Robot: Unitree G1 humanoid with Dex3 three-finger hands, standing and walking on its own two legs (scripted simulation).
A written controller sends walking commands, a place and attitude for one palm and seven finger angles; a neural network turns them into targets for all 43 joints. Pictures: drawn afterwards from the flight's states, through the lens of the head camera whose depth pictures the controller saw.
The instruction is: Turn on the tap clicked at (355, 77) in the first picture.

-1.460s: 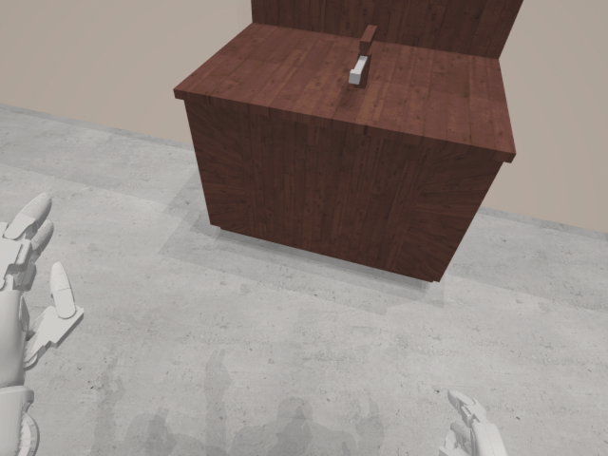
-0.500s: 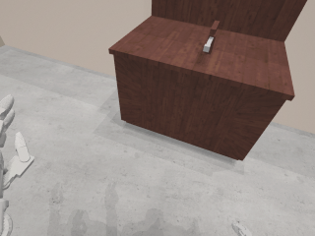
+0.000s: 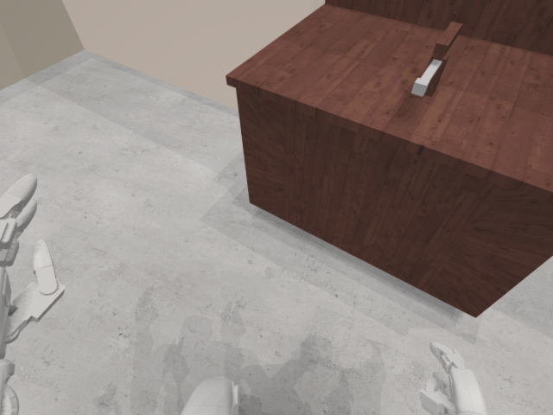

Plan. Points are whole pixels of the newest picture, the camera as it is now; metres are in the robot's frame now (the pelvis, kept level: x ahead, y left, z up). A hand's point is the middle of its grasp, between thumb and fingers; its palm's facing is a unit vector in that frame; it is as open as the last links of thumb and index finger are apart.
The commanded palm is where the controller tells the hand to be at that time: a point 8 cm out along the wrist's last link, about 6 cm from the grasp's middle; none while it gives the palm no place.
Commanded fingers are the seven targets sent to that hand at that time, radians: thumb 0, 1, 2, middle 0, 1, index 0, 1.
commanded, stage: turn to face it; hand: left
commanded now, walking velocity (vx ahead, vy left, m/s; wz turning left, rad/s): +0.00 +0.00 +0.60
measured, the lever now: (420, 87) +0.78 -0.30 +0.04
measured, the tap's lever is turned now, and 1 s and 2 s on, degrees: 0 0 0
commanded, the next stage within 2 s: take the last steps up to it in 1.70 s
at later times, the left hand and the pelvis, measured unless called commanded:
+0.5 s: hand (93, 220) +0.28 +0.21 +0.19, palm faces +0.30 -0.87 -0.40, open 7.4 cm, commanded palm +0.23 +0.26 +0.18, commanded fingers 0.00 0.90 0.90 -0.20 -0.30 -0.20 -0.30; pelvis +0.04 +0.00 +0.00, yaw -7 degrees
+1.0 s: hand (206, 232) +0.26 +0.08 +0.20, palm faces +0.08 -0.89 -0.45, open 7.4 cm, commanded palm +0.23 +0.14 +0.18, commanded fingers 0.00 0.90 0.90 -0.20 -0.30 -0.20 -0.30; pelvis -0.02 -0.06 +0.00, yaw -23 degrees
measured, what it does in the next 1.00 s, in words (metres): steps on the spot, turning right: left foot, then right foot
